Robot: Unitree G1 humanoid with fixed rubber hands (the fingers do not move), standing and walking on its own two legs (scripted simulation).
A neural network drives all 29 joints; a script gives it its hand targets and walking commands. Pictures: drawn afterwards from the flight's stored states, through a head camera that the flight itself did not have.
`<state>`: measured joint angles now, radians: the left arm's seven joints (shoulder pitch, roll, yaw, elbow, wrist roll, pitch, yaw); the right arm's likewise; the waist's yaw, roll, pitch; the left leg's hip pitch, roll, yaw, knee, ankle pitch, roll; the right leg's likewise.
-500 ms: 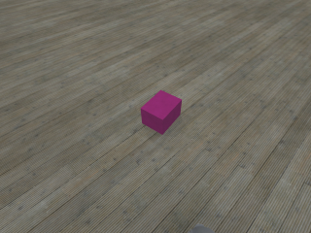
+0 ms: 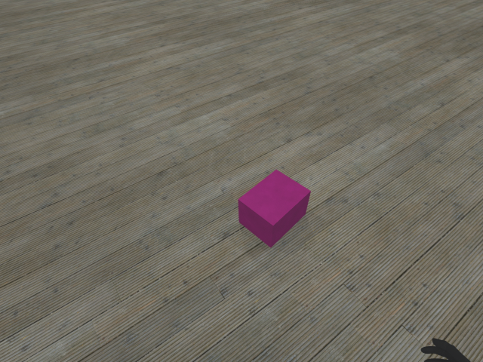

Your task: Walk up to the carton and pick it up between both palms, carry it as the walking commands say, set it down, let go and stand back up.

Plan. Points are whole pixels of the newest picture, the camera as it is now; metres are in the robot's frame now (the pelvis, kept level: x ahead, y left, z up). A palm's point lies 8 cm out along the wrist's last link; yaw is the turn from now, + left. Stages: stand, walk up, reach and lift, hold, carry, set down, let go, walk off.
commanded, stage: walk up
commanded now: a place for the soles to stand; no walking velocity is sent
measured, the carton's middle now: (273, 207) +0.97 -0.07 -0.68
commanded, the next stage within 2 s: none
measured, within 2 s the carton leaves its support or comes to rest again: neither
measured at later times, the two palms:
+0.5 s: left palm (88, 308) +0.24 +0.33 -0.07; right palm (452, 337) +0.23 -0.34 -0.12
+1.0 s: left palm (116, 243) +0.39 +0.33 -0.09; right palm (428, 263) +0.36 -0.33 -0.09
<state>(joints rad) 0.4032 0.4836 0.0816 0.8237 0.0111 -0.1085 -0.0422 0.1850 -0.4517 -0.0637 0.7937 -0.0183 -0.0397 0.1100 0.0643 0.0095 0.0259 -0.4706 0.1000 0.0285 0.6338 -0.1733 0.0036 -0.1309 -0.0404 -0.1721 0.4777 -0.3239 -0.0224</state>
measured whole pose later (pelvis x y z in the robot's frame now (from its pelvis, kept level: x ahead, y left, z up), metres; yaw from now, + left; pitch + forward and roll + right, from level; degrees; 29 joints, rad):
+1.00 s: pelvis +0.32 +0.01 -0.01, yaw -2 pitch -2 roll +1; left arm 0.34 0.45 0.05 0.86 0.00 -0.09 -0.04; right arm 0.30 -0.48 -0.07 0.79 -0.02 -0.05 0.07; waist -0.04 0.00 0.04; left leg -0.25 0.06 0.09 0.59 -0.31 0.03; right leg -0.46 -0.06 -0.06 0.75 -0.33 -0.02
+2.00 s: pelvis +0.42 +0.04 -0.01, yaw -6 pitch -2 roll +0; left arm 0.16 0.43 0.00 1.02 0.00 -0.05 0.01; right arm 0.04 -0.42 -0.04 1.00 0.00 0.02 0.03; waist -0.01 0.03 0.05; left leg -0.31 0.10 0.09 0.60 -0.25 -0.02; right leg -0.28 -0.03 0.04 0.61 -0.30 0.04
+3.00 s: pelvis +0.54 +0.25 -0.03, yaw -27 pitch -2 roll +0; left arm 0.37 0.50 0.09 0.82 0.04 -0.11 0.13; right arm 0.23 -0.50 -0.15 0.68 -0.06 0.12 0.09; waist -0.02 0.11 0.10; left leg -0.61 0.12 -0.07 1.18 -0.42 0.02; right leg -0.44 -0.05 -0.01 0.82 -0.35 -0.02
